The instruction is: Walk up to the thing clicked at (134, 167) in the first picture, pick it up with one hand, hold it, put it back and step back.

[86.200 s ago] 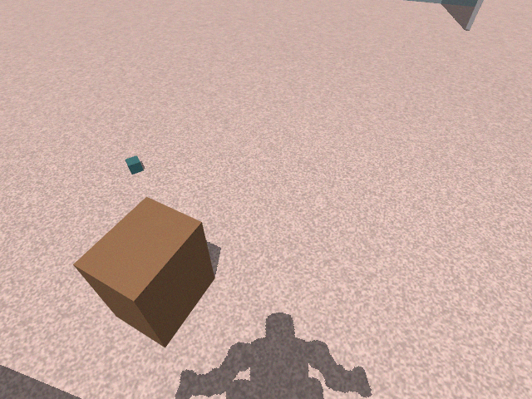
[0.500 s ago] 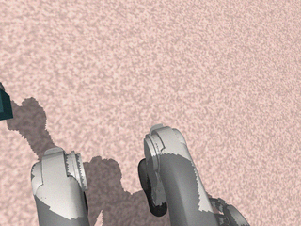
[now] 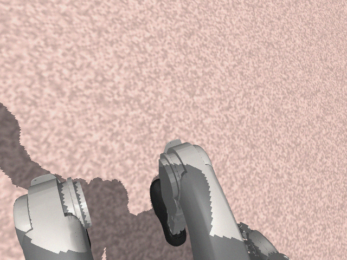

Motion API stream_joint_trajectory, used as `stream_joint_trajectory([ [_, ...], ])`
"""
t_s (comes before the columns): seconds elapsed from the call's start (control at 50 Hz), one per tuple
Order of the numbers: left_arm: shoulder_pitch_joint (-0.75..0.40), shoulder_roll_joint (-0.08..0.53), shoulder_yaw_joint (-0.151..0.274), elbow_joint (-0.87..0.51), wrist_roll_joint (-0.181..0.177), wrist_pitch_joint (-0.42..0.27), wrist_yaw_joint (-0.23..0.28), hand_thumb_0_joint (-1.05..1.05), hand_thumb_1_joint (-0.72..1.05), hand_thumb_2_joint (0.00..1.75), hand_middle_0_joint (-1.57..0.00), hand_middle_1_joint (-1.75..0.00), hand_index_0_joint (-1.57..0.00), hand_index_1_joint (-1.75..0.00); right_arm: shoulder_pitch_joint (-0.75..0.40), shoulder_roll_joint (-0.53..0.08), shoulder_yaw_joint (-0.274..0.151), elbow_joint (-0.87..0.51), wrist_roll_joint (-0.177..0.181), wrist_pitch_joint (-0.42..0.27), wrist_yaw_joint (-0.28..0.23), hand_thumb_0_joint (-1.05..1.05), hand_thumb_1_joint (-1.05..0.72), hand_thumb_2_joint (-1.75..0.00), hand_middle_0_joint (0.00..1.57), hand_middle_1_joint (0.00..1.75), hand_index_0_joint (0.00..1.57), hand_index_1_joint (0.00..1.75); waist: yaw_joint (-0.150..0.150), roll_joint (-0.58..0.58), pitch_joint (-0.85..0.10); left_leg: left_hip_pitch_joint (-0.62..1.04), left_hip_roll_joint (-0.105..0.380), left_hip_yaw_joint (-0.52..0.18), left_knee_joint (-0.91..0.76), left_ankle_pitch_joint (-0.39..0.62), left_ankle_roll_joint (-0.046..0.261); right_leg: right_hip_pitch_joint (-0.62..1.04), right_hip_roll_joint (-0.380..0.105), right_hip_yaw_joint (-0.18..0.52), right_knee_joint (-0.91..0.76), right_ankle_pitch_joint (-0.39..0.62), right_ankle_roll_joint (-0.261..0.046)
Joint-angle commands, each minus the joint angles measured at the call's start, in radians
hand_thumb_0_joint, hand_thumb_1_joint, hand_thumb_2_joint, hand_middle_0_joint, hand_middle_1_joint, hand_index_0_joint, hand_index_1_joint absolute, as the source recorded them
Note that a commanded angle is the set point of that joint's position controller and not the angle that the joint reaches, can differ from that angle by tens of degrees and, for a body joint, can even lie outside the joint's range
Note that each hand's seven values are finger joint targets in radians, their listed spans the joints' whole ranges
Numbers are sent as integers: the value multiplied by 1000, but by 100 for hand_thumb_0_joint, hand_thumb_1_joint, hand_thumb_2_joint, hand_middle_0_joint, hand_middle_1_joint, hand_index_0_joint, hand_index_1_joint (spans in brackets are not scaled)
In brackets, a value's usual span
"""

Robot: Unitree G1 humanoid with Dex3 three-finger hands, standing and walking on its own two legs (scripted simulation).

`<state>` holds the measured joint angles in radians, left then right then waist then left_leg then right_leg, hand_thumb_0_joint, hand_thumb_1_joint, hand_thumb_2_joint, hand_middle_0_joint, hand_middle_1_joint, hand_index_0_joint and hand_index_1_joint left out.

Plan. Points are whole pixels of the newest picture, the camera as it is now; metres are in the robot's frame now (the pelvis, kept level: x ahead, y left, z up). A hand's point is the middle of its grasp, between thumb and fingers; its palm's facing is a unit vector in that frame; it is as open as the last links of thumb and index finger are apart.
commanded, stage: rest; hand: left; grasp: from above
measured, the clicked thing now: out of the picture +0.44 +0.33 -0.25
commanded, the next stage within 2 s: open in 0.66 s
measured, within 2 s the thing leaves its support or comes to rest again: rests again in 0.18 s
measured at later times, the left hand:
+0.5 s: hand out of the picture +0.43 +0.33 -0.24, palm faces -0.45 -0.14 -0.88, open 9.7 cm
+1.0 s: hand out of the picture +0.43 +0.33 -0.25, palm faces -0.46 -0.13 -0.88, open 10.2 cm
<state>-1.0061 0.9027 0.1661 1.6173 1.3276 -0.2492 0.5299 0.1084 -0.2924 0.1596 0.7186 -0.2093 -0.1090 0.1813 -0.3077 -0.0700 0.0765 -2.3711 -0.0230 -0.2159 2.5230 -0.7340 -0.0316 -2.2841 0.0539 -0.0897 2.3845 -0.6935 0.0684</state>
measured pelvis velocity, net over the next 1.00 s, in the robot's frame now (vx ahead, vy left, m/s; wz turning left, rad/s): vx -0.01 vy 0.01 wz -0.05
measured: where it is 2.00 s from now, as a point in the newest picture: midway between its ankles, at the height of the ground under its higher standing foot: (129, 243)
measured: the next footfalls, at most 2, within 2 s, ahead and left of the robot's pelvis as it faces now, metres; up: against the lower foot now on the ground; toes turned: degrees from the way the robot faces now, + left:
none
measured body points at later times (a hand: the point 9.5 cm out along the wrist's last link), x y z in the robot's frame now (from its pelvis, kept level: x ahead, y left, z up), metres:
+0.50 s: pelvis +0.00 +0.00 -0.01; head +0.27 +0.12 +0.33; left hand +0.45 +0.33 -0.19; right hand +0.05 -0.27 -0.07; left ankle +0.06 +0.13 -0.27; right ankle +0.10 -0.13 -0.27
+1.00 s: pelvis -0.01 +0.01 -0.01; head +0.26 +0.13 +0.33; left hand +0.45 +0.33 -0.20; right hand +0.04 -0.26 -0.06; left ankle +0.06 +0.13 -0.27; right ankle +0.10 -0.13 -0.27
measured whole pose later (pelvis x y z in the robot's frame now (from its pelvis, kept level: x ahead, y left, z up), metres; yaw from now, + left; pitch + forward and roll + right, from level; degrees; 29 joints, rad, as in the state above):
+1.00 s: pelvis -0.01 +0.01 -0.01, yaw -3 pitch +27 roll -14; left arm -1.06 1.04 0.13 1.78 1.33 -0.26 0.62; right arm 0.09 -0.35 0.28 0.68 -0.26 -0.21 0.24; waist -0.36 -0.13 0.16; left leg -2.34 -0.01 -0.27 2.57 -0.73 -0.02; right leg -2.24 0.08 -0.13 2.38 -0.65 0.08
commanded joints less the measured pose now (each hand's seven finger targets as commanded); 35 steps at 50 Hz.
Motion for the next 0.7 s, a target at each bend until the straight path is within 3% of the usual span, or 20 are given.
stream_joint_trajectory([
  [0.0, -284, 296, 34, -129, -9, -5, 56, 0, 58, 81, -94, -74, -96, -72, 226, -310, -76, 7, -1, -4, -7, 0, -90, -90, 20, 30, 20, 30, -25, 458, -720, 558, 24, 124, -244, 313, 41, 377, 18, -132, -185, 321, -96],
  [0.02, -276, 280, 21, -100, -12, -2, 59, 0, 59, 79, -95, -72, -97, -70, 220, -304, -71, 11, -3, -8, -3, 0, -90, -90, 20, 30, 20, 30, -23, 458, -694, 554, 27, 125, -243, 293, 40, 360, 20, -133, -184, 305, -98],
  [0.06, -277, 317, 47, -124, -7, -7, 72, 0, 59, 83, -95, -73, -97, -72, 209, -321, -72, -2, -3, -11, -3, 0, -90, -90, 20, 30, 20, 30, -21, 464, -717, 562, 29, 117, -242, 299, 38, 364, 24, -140, -185, 305, -101],
  [0.16, -284, 312, 34, -102, -4, 0, 89, 0, 64, 84, -99, -74, -100, -73, 209, -326, -56, 4, -17, -22, 9, 0, -90, -90, 20, 30, 20, 30, -40, 482, -691, 574, 33, 110, -238, 310, 36, 363, 26, -151, -174, 319, -95],
  [0.18, -269, 309, 28, -96, -8, 3, 93, 0, 61, 86, -97, -74, -98, -73, 199, -323, -52, 4, -15, -23, 8, 0, -90, -90, 20, 30, 20, 30, -28, 493, -691, 571, 34, 108, -243, 303, 36, 364, 27, -148, -175, 316, -97],
  [0.2, -272, 317, 38, -84, -8, 3, 96, 0, 62, 87, -98, -74, -99, -74, 199, -336, -54, 0, -18, -24, 8, 0, -90, -90, 20, 30, 20, 30, -44, 468, -682, 558, 35, 107, -230, 309, 38, 364, 27, -154, -178, 323, -96],
  [0.26, -278, 302, 7, -73, -11, 7, 105, 0, 62, 84, -98, -73, -99, -72, 188, -322, -40, 9, -19, -27, 11, 0, -90, -90, 20, 30, 20, 30, -38, 479, -675, 544, 37, 105, -241, 289, 39, 371, 31, -148, -176, 317, -95],
  [0.28, -282, 316, 14, -68, -12, 7, 108, 0, 61, 85, -98, -74, -99, -73, 192, -327, -40, 4, -21, -29, 13, 0, -90, -90, 20, 30, 20, 30, -47, 475, -671, 536, 38, 102, -240, 278, 41, 372, 34, -152, -182, 309, -93],
  [0.3, -280, 292, -1, -53, -12, 11, 103, 0, 62, 86, -98, -74, -99, -73, 193, -331, -39, 7, -24, -34, 14, 0, -90, -90, 20, 30, 20, 30, -60, 465, -643, 538, 36, 104, -232, 272, 40, 357, 30, -154, -178, 304, -91],
  [0.36, -304, 325, 4, -52, -16, 7, 103, 0, 61, 83, -97, -73, -98, -72, 186, -349, -32, -10, -25, -44, 16, 0, -90, -90, 20, 30, 20, 30, -74, 459, -629, 530, 39, 96, -228, 263, 41, 361, 31, -160, -179, 297, -92],
  [0.38, -284, 326, 3, -44, -11, 10, 104, 0, 60, 82, -96, -72, -98, -71, 185, -348, -29, -9, -25, -46, 17, 0, -90, -90, 20, 30, 20, 30, -62, 462, -634, 536, 40, 96, -233, 278, 41, 374, 32, -159, -182, 308, -90],
  [0.4, -285, 363, 27, -39, -11, 10, 109, 0, 61, 82, -97, -72, -98, -71, 191, -353, -29, -2, -28, -49, 18, 0, -90, -90, 20, 30, 20, 30, -66, 456, -638, 533, 42, 95, -222, 277, 42, 382, 34, -158, -180, 311, -89],
  [0.44, -275, 352, 29, -26, -18, 7, 113, 0, 60, 82, -96, -72, -97, -71, 186, -358, -26, -10, -29, -50, 17, 0, -90, -90, 20, 30, 20, 30, -63, 451, -637, 530, 42, 90, -230, 280, 40, 389, 34, -162, -187, 308, -91],
  [0.48, -289, 318, -8, -14, -17, 0, 109, 0, 61, 82, -97, -73, -98, -72, 177, -349, -14, -19, -36, -56, 20, 0, -90, -90, 20, 30, 20, 30, -85, 444, -615, 509, 43, 89, -224, 245, 44, 385, 36, -164, -191, 291, -88],
  [0.52, -296, 297, -35, -12, -23, -2, 105, 0, 60, 82, -96, -73, -97, -72, 173, -346, -9, -10, -34, -59, 22, 0, -90, -90, 20, 30, 20, 30, -87, 456, -595, 510, 43, 84, -236, 233, 41, 366, 38, -170, -189, 276, -88],
  [0.56, -271, 338, -15, 12, -18, -3, 111, 0, 57, 85, -95, -74, -95, -73, 168, -366, -9, -17, -33, -61, 18, 0, -90, -90, 20, 30, 20, 30, -77, 466, -617, 542, 45, 71, -244, 254, 35, 367, 36, -178, -177, 290, -90],
  [0.6, -289, 315, -43, 29, -15, -7, 110, 0, 58, 82, -95, -72, -95, -71, 161, -360, -3, -18, -35, -64, 23, 0, -90, -90, 20, 30, 20, 30, -93, 457, -584, 529, 48, 68, -237, 234, 35, 350, 37, -178, -172, 277, -89],
  [0.62, -276, 341, -22, 35, -14, -9, 114, 0, 57, 82, -94, -72, -95, -71, 166, -366, -5, -14, -36, -63, 22, 0, -90, -90, 20, 30, 20, 30, -87, 456, -578, 523, 48, 66, -246, 226, 35, 354, 40, -180, -180, 269, -90],
  [0.64, -293, 301, -56, 24, -13, -9, 111, 0, 56, 83, -94, -73, -95, -72, 156, -354, 2, -17, -35, -66, 24, 0, -90, -90, 20, 30, 20, 30, -91, 462, -569, 514, 47, 71, -239, 221, 36, 349, 41, -175, -183, 269, -90],
  [0.68, -283, 322, -43, 49, -14, -7, 116, 0, 57, 82, -94, -72, -95, -71, 160, -369, 9, -21, -39, -71, 26, 0, -90, -90, 20, 30, 20, 30, -103, 457, -554, 515, 47, 66, -239, 227, 37, 354, 40, -182, -180, 277, -87],
])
